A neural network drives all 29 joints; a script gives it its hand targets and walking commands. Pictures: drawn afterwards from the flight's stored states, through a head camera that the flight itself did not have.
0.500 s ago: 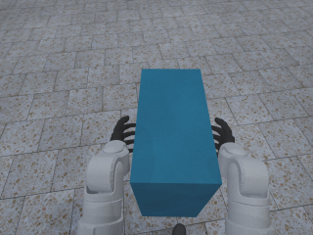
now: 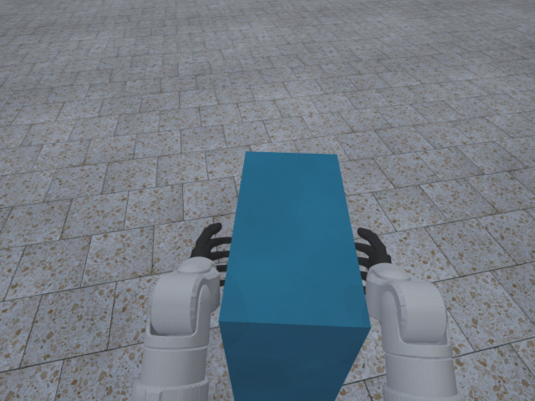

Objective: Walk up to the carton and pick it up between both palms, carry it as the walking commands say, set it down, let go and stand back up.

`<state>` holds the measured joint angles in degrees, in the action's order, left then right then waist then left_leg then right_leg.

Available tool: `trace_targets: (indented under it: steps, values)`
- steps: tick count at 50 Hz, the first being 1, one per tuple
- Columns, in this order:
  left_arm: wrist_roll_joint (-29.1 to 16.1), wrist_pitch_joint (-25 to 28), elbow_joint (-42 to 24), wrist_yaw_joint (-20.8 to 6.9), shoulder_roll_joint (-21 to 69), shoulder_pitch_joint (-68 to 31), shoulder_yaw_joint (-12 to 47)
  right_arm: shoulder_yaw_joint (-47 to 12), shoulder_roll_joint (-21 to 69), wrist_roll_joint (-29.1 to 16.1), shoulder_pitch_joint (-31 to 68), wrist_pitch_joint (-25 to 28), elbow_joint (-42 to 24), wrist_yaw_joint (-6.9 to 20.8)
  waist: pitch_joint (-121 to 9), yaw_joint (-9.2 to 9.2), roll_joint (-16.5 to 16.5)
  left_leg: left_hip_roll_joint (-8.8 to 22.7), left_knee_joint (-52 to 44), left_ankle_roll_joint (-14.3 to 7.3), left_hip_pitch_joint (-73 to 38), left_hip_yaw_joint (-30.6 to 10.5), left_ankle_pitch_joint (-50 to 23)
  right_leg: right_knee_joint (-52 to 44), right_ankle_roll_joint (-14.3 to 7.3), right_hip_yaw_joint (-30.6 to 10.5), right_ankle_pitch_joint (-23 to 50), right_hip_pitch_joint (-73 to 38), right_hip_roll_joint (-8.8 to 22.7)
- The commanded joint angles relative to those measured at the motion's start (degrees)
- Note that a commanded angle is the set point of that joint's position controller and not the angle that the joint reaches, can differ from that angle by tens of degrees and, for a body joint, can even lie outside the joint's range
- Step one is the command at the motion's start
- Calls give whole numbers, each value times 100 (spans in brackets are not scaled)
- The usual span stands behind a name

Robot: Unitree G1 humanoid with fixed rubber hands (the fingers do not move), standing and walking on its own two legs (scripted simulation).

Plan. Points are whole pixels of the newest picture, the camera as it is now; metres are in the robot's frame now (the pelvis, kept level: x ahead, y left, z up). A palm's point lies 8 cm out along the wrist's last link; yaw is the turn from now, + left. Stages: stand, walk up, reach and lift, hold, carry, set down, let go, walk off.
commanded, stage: carry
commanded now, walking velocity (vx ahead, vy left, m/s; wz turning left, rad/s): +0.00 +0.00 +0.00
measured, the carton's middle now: (287, 277) +0.33 +0.00 +0.02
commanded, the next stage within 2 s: none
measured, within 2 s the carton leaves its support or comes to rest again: neither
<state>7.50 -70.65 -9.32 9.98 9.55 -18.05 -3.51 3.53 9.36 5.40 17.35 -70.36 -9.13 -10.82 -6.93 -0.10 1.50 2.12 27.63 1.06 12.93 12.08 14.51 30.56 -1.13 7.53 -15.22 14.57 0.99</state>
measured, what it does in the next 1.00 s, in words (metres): steps on the spot: right foot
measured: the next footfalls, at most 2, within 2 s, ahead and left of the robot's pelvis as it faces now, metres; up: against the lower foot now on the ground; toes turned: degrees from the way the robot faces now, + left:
right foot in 0.34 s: +0.07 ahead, -0.11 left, +0.00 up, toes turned +25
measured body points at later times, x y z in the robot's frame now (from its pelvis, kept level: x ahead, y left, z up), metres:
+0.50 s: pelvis +0.05 +0.00 -0.01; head +0.07 +0.00 +0.44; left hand +0.36 +0.13 +0.05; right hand +0.35 -0.12 +0.05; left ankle -0.03 +0.10 -0.75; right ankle +0.02 -0.08 -0.74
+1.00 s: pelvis +0.02 +0.02 -0.02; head +0.00 +0.02 +0.43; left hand +0.32 +0.15 +0.05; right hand +0.32 -0.10 +0.05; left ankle -0.03 +0.10 -0.75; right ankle +0.02 -0.09 -0.75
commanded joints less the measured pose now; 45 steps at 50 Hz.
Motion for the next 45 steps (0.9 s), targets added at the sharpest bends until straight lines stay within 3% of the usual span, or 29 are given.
trace_targets:
  steps: [1,4,5,8,10,11,12,13,14,15,16,17,18,19,20,21,22,23,25,26,27,29,31,32,34,37,38,43,45]
  values:
    - [-2441,201,-537,-1627,5893,-2671,3492,-3515,6156,-2462,2720,174,-573,1607,-1789,-41,-279,536,70,103,-948,-246,-4496,97,126,-268,3606,-751,521]
    - [-2461,209,-583,-1615,5892,-2837,3476,-3464,6144,-2444,2741,192,-593,1578,-1761,8,-413,582,288,44,-1230,-272,-5089,-293,127,-115,3105,-597,411]
    - [-2468,216,-589,-1614,5888,-2857,3468,-3453,6133,-2432,2719,204,-606,1565,-1784,22,-341,532,333,56,-1097,-249,-4907,-299,111,-118,3400,-775,414]
    - [-2470,254,-597,-1608,5872,-2770,3442,-3491,6101,-2428,2642,247,-727,1526,-1836,30,123,215,10,172,-272,21,-3425,167,42,-200,5093,-1645,495]
    - [-2453,301,-625,-1587,5811,-2651,3413,-3520,6078,-2439,2623,285,-823,1508,-1922,34,173,92,-437,150,-519,153,-3356,679,63,-133,5589,-1508,446]
    - [-2442,328,-648,-1574,5755,-2560,3403,-3516,6062,-2434,2635,310,-860,1504,-1945,44,-49,154,-590,78,-1195,83,-4038,889,122,-3,4922,-871,356]
    - [-2425,351,-700,-1568,5718,-2552,3417,-3501,6058,-2406,2634,340,-857,1497,-1854,66,-496,383,-500,-78,-2216,-187,-5191,892,158,154,2710,297,180]
    - [-2396,359,-710,-1568,5715,-2547,3459,-3455,6044,-2337,2562,370,-792,1492,-1722,82,-1058,826,-82,-337,-3405,-622,-6872,370,164,337,-412,1648,-17]
    - [-2425,363,-747,-1573,5711,-2519,3518,-3449,6024,-2302,2482,394,-814,1493,-1787,125,-1299,1186,494,-499,-4081,-911,-8300,-190,196,347,-1476,2170,-1]
    - [-2492,376,-817,-1589,5768,-2474,3560,-3499,6027,-2298,2465,409,-918,1489,-1980,85,-1146,1172,672,-471,-3757,-786,-7847,-770,122,197,-821,1579,43]
    - [-2545,369,-849,-1621,5804,-2438,3568,-3507,6028,-2262,2314,406,-870,1488,-2157,21,-980,1092,728,-311,-2857,-600,-6666,-1411,85,76,549,440,196]
    - [-2575,357,-911,-1639,5829,-2513,3573,-3521,6007,-2262,2247,396,-876,1494,-2294,-8,-647,946,781,-96,-1492,-527,-4950,-1237,16,-114,2274,-914,427]
    - [-2459,404,-702,-1628,5775,-2542,3420,-3437,5931,-2195,2358,396,-740,1514,-2327,4,190,636,1008,129,-75,-378,-2511,-329,-150,-628,5624,-2007,940]
    - [-2411,474,-729,-1605,5809,-2540,3456,-3612,5937,-2375,2560,387,-971,1511,-2142,9,938,303,634,190,984,-357,302,240,-577,-1050,7559,-2673,1409]
    - [-2266,514,-449,-1601,5737,-2388,3264,-3519,5850,-2296,2611,417,-804,1504,-2166,-70,1154,259,579,163,1490,-463,1064,361,-760,-1213,8035,-3157,1619]
    - [-2065,617,-52,-1593,5675,-2211,3051,-3350,5765,-2172,2589,510,-482,1529,-2166,-87,947,272,348,151,1395,-472,1002,366,-776,-1159,7667,-3029,1589]
    - [-1883,766,235,-1587,5624,-2077,2899,-3199,5728,-2048,2472,651,-148,1564,-2179,-57,651,296,-123,146,943,-419,444,380,-655,-956,7139,-2630,1434]
    - [-2092,844,-228,-1571,5758,-2143,3186,-3415,5864,-2252,2576,717,-562,1591,-2234,-40,441,370,-510,154,234,-351,-624,401,-410,-675,6309,-2049,1217]
    - [-2333,838,-704,-1546,5812,-2366,3496,-3461,5936,-2351,2664,764,-773,1592,-2244,-78,-281,690,191,34,-715,-486,-3647,448,-79,-379,4203,-1083,822]
    - [-2382,815,-863,-1535,5791,-2374,3583,-3530,5926,-2390,2632,744,-860,1582,-2351,-65,-539,848,465,-8,-1067,-555,-4551,425,-34,-326,3420,-788,723]
    - [-2399,791,-943,-1531,5747,-2378,3616,-3578,5897,-2388,2581,723,-886,1569,-2423,-55,-628,898,656,-23,-1190,-577,-4850,350,-19,-300,3057,-709,668]
    - [-2269,827,-681,-1543,5607,-2333,3427,-3432,5772,-2216,2416,761,-577,1556,-2358,-30,-418,758,803,8,-846,-501,-4074,211,-63,-336,3465,-922,658]
    - [-2214,920,-514,-1570,5585,-2367,3348,-3352,5729,-2128,2369,856,-442,1558,-2161,-3,77,540,533,90,-160,-364,-2226,275,-180,-503,4754,-1356,838]
    - [-2191,961,-434,-1572,5584,-2358,3326,-3323,5718,-2106,2389,904,-410,1559,-2094,-4,233,495,317,98,-6,-336,-1669,336,-234,-548,5123,-1477,889]
    - [-2277,963,-550,-1549,5615,-2314,3443,-3407,5739,-2210,2460,915,-595,1554,-2099,-34,132,539,114,56,-205,-343,-2074,494,-220,-550,4934,-1377,880]
    - [-2314,869,-592,-1519,5577,-2169,3510,-3409,5685,-2227,2366,829,-593,1550,-2207,-58,-478,879,524,-74,-1005,-520,-4210,459,-85,-403,3181,-653,672]
    - [-2352,832,-662,-1517,5568,-2194,3544,-3437,5664,-2252,2363,793,-638,1548,-2191,-53,-570,938,623,-106,-1073,-560,-4438,359,-62,-375,2730,-549,623]
    - [-2228,791,-215,-1571,5516,-2295,3304,-3233,5584,-2056,2363,749,-219,1565,-1872,-6,-167,803,556,-91,-530,-553,-2769,288,-118,-495,3128,-596,776]
    - [-2237,834,-170,-1575,5541,-2418,3276,-3186,5595,-2058,2507,793,-196,1570,-1769,-17,-203,839,475,-127,-514,-582,-2724,267,-119,-512,2754,-459,750]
